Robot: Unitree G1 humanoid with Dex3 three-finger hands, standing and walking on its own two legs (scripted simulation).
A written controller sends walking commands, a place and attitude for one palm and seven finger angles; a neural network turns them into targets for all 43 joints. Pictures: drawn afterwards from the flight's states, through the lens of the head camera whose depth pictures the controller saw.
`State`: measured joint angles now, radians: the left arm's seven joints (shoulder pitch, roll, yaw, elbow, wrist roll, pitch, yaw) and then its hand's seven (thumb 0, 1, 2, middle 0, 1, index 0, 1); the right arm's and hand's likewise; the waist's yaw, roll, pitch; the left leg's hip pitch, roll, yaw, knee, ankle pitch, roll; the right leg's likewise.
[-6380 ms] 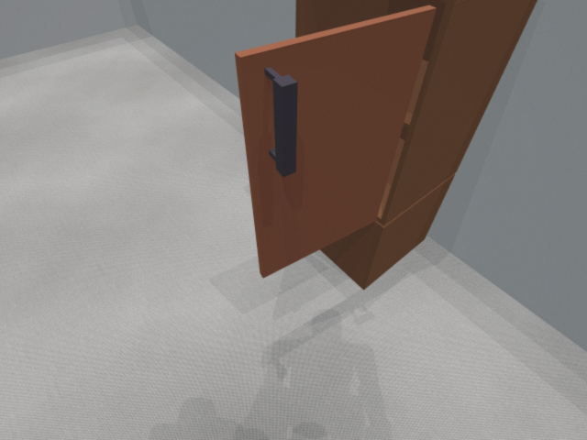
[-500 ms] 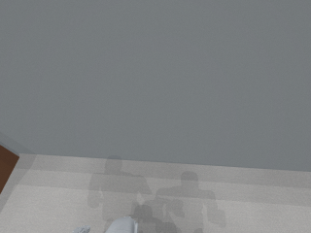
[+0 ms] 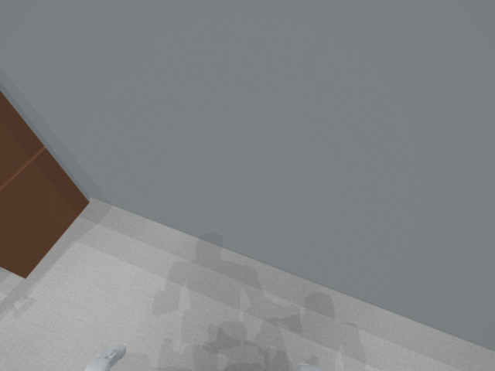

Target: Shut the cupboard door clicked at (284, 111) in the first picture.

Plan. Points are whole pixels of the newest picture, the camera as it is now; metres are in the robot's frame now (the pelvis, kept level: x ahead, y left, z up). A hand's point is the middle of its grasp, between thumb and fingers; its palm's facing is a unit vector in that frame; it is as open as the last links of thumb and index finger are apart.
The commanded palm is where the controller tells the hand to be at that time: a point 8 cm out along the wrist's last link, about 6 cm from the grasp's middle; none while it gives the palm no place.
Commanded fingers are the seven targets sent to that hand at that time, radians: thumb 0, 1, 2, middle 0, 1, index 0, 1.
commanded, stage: turn to face it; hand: left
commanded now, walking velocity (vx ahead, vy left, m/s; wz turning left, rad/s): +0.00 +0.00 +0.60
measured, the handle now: out of the picture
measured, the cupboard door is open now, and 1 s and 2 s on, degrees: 82 82 82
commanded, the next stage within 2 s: take the last steps up to it in 1.54 s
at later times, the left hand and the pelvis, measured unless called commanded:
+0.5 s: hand out of the picture -0.01 +0.22 -0.19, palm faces +0.35 -0.91 -0.24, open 7.4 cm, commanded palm none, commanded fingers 0.00 0.90 0.90 -0.20 -0.30 -0.20 -0.30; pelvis +0.03 +0.01 -0.02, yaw +20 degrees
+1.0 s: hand out of the picture +0.07 +0.22 -0.15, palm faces +0.54 -0.79 -0.29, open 7.4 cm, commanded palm none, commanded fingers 0.00 0.90 0.90 -0.20 -0.30 -0.20 -0.30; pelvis +0.08 -0.02 +0.00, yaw +36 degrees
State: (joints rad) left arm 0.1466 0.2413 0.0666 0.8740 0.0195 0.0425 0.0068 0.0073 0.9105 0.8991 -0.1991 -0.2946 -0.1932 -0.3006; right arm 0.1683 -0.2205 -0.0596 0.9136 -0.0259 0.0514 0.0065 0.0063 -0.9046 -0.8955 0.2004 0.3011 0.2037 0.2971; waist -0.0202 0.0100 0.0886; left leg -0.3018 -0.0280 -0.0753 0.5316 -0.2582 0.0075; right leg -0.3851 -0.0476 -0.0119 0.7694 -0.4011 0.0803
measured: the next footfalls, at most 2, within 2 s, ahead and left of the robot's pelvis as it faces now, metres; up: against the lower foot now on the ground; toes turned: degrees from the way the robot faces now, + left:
right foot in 0.06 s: +0.04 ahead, -0.13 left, +0.00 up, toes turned +0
left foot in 0.44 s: +0.04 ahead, +0.11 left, +0.00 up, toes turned +24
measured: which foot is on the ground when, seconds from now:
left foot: down 0.00-0.06, up 0.08-0.42, down 0.44-0.94, up 0.96-1.00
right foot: up 0.00-0.04, down 0.06-0.46, up 0.48-0.92, down 0.94-1.00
